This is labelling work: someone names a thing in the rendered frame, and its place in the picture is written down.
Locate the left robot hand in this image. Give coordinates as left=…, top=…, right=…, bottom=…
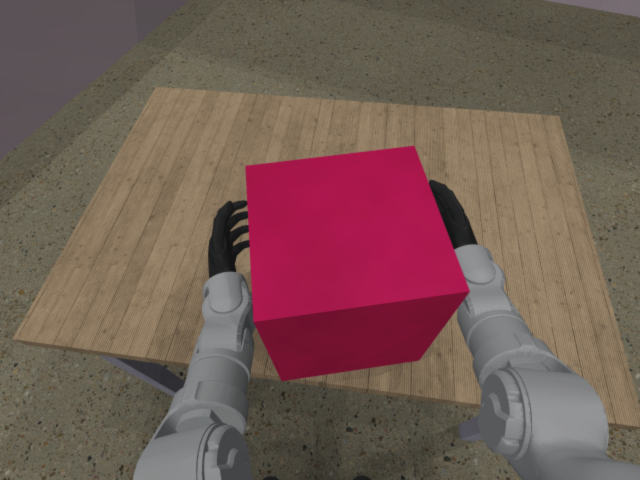
left=208, top=200, right=250, bottom=279

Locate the table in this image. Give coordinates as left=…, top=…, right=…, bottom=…
left=13, top=87, right=640, bottom=442

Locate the right robot hand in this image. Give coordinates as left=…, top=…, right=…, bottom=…
left=429, top=180, right=478, bottom=249

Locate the left robot forearm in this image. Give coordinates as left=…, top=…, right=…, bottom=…
left=133, top=272, right=256, bottom=480

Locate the robot right upper arm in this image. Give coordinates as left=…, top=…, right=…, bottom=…
left=478, top=367, right=640, bottom=480

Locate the robot left upper arm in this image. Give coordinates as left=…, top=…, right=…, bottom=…
left=134, top=422, right=253, bottom=480

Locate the carton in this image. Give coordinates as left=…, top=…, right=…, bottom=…
left=245, top=146, right=470, bottom=381

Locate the right robot forearm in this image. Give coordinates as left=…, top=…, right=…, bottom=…
left=454, top=244, right=609, bottom=450

